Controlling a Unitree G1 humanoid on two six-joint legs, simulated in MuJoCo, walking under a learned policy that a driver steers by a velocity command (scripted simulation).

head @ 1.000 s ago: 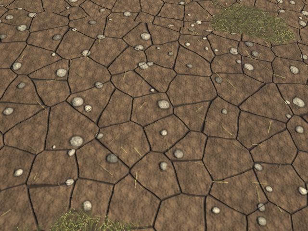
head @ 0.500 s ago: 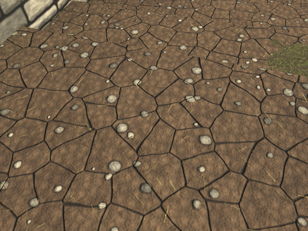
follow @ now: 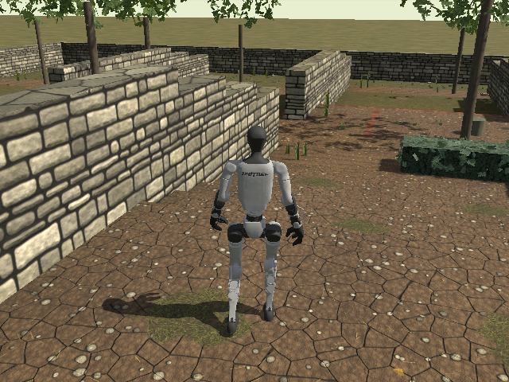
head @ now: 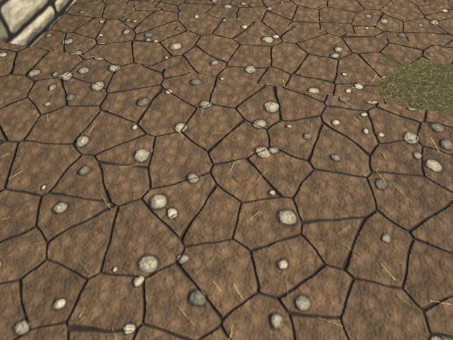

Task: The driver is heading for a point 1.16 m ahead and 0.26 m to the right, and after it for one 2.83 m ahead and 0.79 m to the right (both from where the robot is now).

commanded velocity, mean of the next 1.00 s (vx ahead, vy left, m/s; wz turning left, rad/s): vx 0.02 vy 0.00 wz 0.00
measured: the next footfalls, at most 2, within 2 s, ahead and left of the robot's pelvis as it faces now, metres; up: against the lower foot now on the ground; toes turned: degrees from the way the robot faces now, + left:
left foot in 0.18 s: +0.05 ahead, +0.15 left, +0.00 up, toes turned -1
right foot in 1.84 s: +0.44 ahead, -0.11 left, +0.00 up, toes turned -3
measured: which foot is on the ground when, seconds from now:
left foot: up 0.00-0.16, down 0.18-1.00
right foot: down 0.00-1.00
